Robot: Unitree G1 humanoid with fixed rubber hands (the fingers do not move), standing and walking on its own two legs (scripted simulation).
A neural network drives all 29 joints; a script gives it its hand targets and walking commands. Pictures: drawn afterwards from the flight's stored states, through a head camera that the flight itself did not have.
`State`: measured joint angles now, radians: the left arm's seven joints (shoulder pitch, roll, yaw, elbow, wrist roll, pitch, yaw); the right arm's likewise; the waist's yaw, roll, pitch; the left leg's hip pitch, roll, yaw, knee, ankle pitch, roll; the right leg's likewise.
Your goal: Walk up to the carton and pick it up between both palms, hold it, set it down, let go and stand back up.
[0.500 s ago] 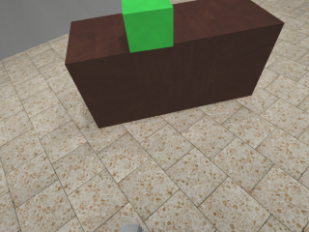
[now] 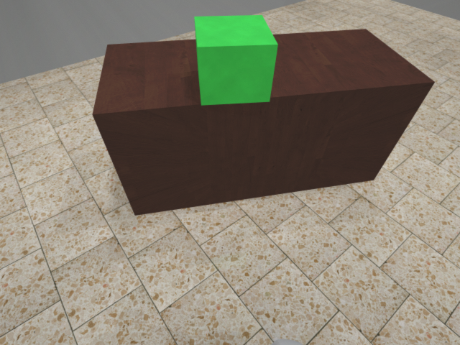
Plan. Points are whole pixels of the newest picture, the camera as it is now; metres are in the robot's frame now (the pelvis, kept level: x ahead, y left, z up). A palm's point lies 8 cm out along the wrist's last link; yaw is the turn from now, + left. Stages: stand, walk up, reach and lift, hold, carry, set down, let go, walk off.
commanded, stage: walk up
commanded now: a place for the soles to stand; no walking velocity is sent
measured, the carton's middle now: (232, 59) +1.08 -0.01 -0.02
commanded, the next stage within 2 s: none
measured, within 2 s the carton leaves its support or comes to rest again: neither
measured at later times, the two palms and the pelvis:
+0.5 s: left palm (120, 343) +0.16 +0.20 -0.06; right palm out of the picture +0.13 -0.43 -0.11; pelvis +0.12 -0.11 +0.01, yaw -1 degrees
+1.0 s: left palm (126, 315) +0.22 +0.22 -0.12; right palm (400, 258) +0.33 -0.37 -0.11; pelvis +0.22 -0.08 -0.01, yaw +0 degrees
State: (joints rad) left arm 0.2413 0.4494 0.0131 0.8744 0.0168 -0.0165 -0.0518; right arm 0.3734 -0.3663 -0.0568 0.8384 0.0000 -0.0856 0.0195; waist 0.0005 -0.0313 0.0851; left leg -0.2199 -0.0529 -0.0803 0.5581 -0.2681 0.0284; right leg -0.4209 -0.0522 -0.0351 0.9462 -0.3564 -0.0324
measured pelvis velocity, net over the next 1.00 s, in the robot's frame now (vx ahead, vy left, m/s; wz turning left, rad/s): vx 0.22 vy -0.08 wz -0.01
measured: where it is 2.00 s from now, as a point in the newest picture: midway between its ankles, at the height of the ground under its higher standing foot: outside the picture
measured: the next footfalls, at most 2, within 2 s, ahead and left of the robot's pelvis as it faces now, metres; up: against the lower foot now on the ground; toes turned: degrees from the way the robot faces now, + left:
right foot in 0.18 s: +0.16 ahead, -0.14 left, +0.00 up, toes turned -4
left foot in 0.96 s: +0.34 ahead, +0.03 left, +0.00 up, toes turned -7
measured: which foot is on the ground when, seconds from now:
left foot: down 0.00-0.20, up 0.22-0.94, down 0.96-1.00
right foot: up 0.00-0.16, down 0.18-1.00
